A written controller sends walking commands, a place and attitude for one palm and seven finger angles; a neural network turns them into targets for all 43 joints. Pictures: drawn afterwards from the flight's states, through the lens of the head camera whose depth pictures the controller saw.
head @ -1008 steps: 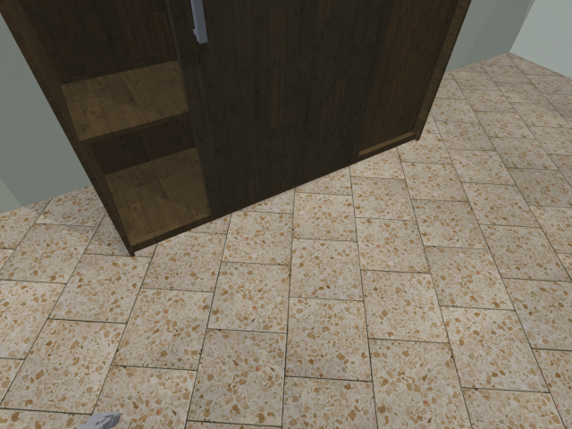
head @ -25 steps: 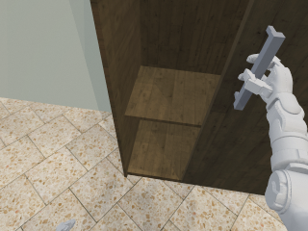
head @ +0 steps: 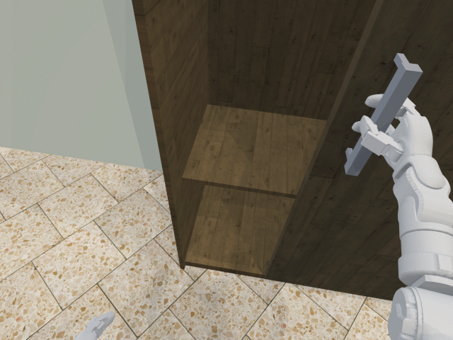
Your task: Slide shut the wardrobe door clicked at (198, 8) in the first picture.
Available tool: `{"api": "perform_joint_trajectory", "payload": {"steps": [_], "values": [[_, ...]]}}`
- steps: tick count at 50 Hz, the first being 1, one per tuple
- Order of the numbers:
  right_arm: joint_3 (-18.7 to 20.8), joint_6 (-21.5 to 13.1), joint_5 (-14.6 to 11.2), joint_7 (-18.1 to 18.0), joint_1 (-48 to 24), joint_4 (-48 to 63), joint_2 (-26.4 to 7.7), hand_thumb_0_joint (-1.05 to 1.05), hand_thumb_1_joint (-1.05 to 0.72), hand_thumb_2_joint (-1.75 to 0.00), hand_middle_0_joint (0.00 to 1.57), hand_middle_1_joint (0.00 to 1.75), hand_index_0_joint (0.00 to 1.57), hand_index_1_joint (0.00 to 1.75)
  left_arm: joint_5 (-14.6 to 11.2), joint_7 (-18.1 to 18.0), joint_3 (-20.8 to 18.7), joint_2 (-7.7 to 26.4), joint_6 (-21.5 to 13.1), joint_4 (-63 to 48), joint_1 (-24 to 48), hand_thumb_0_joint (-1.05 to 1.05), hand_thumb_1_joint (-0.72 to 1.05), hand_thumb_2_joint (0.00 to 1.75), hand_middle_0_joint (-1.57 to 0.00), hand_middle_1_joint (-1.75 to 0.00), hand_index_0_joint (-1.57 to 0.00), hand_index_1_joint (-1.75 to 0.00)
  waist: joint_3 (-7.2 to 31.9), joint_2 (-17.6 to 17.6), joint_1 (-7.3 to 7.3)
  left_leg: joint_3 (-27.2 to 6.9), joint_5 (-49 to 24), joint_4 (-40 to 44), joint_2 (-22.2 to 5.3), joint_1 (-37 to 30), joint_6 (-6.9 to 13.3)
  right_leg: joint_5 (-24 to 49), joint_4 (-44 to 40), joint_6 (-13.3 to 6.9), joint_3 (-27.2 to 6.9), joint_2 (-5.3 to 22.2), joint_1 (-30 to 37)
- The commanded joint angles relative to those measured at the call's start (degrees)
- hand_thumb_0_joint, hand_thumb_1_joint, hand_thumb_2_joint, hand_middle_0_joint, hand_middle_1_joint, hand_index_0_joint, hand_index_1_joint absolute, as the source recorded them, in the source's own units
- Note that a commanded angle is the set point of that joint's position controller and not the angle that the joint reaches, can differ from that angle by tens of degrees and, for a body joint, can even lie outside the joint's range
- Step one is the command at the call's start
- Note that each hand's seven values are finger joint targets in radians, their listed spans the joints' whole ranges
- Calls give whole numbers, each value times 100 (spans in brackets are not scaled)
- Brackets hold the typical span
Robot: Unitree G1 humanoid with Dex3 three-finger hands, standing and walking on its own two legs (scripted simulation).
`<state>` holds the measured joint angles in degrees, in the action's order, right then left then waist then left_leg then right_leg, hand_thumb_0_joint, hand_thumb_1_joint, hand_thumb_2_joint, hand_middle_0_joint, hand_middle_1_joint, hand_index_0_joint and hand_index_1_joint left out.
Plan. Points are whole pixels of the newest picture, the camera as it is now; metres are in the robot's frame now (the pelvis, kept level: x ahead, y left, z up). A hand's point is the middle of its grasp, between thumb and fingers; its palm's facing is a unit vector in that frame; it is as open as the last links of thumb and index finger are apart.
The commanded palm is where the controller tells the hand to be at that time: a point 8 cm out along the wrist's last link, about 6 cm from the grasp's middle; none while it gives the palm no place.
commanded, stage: tug the door sideways, standing still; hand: right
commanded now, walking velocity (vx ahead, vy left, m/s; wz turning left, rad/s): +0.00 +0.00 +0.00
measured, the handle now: (373, 120) +0.49 -0.19 +0.18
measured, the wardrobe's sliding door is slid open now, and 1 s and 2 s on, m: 0.36 0.29 0.08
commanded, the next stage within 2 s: step sideways, sliding the door along in 0.48 s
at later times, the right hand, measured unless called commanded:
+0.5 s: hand (355, 133) +0.43 -0.15 +0.19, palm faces +0.11 +0.99 -0.04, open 6.0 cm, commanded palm +0.41 -0.15 +0.18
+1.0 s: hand (323, 130) +0.44 -0.10 +0.18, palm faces +0.14 +0.98 -0.14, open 6.2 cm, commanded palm +0.42 -0.13 +0.19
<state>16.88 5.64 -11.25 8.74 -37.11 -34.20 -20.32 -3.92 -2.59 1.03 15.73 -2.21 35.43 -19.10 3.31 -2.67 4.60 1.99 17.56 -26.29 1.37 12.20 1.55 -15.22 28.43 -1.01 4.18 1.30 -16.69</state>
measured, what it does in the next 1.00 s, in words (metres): lifts its right foot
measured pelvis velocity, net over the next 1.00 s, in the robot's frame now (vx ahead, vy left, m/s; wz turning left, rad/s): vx -0.02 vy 0.05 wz -0.09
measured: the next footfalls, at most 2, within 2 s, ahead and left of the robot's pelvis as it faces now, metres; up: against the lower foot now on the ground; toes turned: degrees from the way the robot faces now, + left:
right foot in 1.18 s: +0.04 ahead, -0.07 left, +0.00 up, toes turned -11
left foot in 1.48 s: +0.14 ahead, +0.36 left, +0.00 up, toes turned -8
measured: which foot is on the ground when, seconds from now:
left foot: down 0.00-1.00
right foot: down 0.00-0.92, up 0.94-1.00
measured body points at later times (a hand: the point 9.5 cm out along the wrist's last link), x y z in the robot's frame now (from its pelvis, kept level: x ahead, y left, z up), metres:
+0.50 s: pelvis -0.01 +0.00 +0.00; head +0.01 +0.01 +0.44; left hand +0.11 +0.23 -0.13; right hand +0.42 -0.20 +0.19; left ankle -0.05 +0.10 -0.74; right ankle -0.01 -0.11 -0.74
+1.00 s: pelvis -0.02 +0.05 -0.01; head +0.04 +0.07 +0.43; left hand +0.11 +0.27 -0.16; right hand +0.43 -0.15 +0.19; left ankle -0.04 +0.10 -0.74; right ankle -0.04 -0.08 -0.69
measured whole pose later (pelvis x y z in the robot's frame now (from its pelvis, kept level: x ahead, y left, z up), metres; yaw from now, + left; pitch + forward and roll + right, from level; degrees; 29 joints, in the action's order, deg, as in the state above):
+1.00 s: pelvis -0.02 +0.05 -0.01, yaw -5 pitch -1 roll +0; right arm 5.6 -5.1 -5.4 -3.8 -51.7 -42.0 -13.1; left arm -2.9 -3.6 0.5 12.9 0.2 41.4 -12.6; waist -8.7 -4.7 0.6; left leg 6.3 20.2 -32.4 4.3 11.6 6.3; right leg -24.3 57.9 -0.7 -0.9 1.9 -25.3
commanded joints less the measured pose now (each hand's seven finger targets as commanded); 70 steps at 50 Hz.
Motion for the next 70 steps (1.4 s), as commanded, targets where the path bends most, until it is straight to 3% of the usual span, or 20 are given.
{"api": "perform_joint_trajectory", "payload": {"steps": [1,28,29,30,31,33,40,44,46,47,49,50,56,58,59,60,61,62,66,70], "values": [[-316,-191,28,-52,-3144,1038,-698,0,-90,-90,45,140,45,140,-4,-66,-292,706,-223,-469,190,0,90,90,-20,-30,-20,-30,1449,9,15,16,-2716,139,54,352,-62,2364,128,-180,-431,-95,1429],[-2212,-898,161,-820,-4501,849,1813,0,-90,-90,45,140,45,140,122,259,-316,564,-745,107,251,0,90,90,-20,-30,-20,-30,1966,137,235,192,-1985,-133,86,1171,13,2342,329,-25,-939,-76,2120],[-2138,-924,176,-867,-4862,1088,1640,0,-90,-90,45,140,45,140,125,258,-320,584,-773,111,254,0,90,90,-20,-30,-20,-30,2120,38,239,175,-1989,-143,76,1141,15,2363,328,-11,-952,-76,2219],[-205,-1252,690,-1218,-5053,1283,-1708,0,-90,-90,45,140,45,140,158,35,-320,880,-608,20,361,0,90,90,-20,-30,-20,-30,1559,-18,-348,-113,-1255,35,-332,748,-164,2154,301,-315,-1018,323,1448],[-1021,-1366,753,-1198,-4823,978,-559,0,-90,-90,45,140,45,140,201,-18,-264,658,-516,66,504,0,90,90,-20,-30,-20,-30,1517,328,-172,-13,-1328,15,-327,500,-182,1942,181,-310,-939,295,1337],[-1318,-1475,696,-1124,-4564,913,-76,0,-90,-90,45,140,45,140,186,-85,-273,583,-438,-105,637,0,90,90,-20,-30,-20,-30,1597,155,-151,66,-1149,-242,-244,557,-184,2021,134,-337,-1069,509,1511],[-1272,-1535,592,-1175,-4508,832,-104,0,-90,-90,45,140,45,140,201,-178,-267,563,-138,-281,804,0,90,90,-20,-30,-20,-30,1394,-545,-155,-177,1184,-1490,-65,1505,-41,1542,-231,-986,-2519,1616,2119],[-1212,-1512,621,-1170,-4442,774,-172,0,-90,-90,45,140,45,140,106,-185,-266,559,13,-369,895,0,90,90,-20,-30,-20,-30,1360,179,-293,-214,120,143,-133,-415,87,1566,897,-614,-1335,1152,687],[-1059,-1440,697,-1166,-4471,546,-317,0,-90,-90,45,140,45,140,63,-168,-296,393,50,-358,897,0,90,90,-20,-30,-20,-30,966,2325,-340,-1700,-811,1153,-1295,-1333,618,-536,2766,-62,-220,125,-1121],[-973,-1431,708,-1185,-4384,393,-332,0,-90,-90,45,140,45,140,46,-184,-372,441,-2,-295,1055,0,90,90,-20,-30,-20,-30,684,2542,-445,-2259,-2115,1022,-1614,-1587,864,-1321,3775,-44,-381,-93,-1808],[-1204,-1705,771,-1168,-4665,752,-16,0,-90,-90,45,140,45,140,144,-176,-302,286,-139,-135,997,0,90,90,-20,-30,-20,-30,726,754,-378,-1695,-4081,221,-1714,-2141,1159,-1216,3895,15,-509,111,-1969],[-1060,-1804,831,-1199,-4558,772,-141,0,-90,-90,45,140,45,140,183,-158,-294,258,-123,-119,957,0,90,90,-20,-30,-20,-30,807,460,-443,-1313,-4358,56,-1558,-2394,1075,-1148,3464,22,-334,130,-1898],[-1028,-2068,807,-1257,-4538,1722,-125,0,-90,-90,45,140,45,140,193,-199,-377,251,18,-465,1078,0,90,90,-20,-30,-20,-30,1339,1156,-522,-596,-5445,-542,-1051,-2169,266,19,826,-47,395,51,-180],[-1150,-2055,712,-1264,-4453,1990,-73,0,-90,-90,45,140,45,140,146,-190,-455,421,59,-429,867,0,90,90,-20,-30,-20,-30,1914,568,-153,-113,-4418,-2394,-722,37,-333,2280,-378,-574,-464,838,2666],[-1206,-2060,559,-1212,-4443,2235,53,0,-90,-90,45,140,45,140,174,-88,-561,729,60,-504,959,0,90,90,-20,-30,-20,-30,2199,-1170,-119,-322,-521,-4347,7,2242,-577,4751,-103,-1601,-3018,2662,4093],[-1318,-2036,521,-1127,-4612,2147,219,0,-90,-90,45,140,45,140,237,126,-446,500,71,-519,1304,0,90,90,-20,-30,-20,-30,2091,-821,-166,-1313,1236,-5627,64,2248,-226,4393,-195,-1735,-3581,3202,3544],[-919,-1990,690,-1153,-4924,2452,-442,0,-90,-90,45,140,45,140,151,114,-514,476,63,-395,1348,0,90,90,-20,-30,-20,-30,1572,-109,-228,-1278,1195,-5614,-175,3205,-47,4427,-38,-1642,-3067,3062,3807],[-834,-1948,697,-1159,-4658,2535,-587,0,-90,-90,45,140,45,140,202,74,-524,515,88,-400,1407,0,90,90,-20,-30,-20,-30,1543,-327,-254,-1291,1285,-5347,-421,3405,-50,4242,150,-1541,-2896,3000,3688],[-1800,-1775,733,-1081,-4554,2590,475,0,-90,-90,45,140,45,140,65,76,-540,578,81,-458,1299,0,90,90,-20,-30,-20,-30,1393,-873,-279,-376,471,-3130,-565,1471,-156,2986,55,-881,-917,2085,1790],[-2251,-1730,673,-1017,-4630,2644,912,0,-90,-90,45,140,45,140,-61,63,-548,548,-82,-643,1406,0,90,90,-20,-30,-20,-30,1552,-1324,-213,354,24,-1470,-221,39,-250,2937,662,-477,-179,1795,1585]]}}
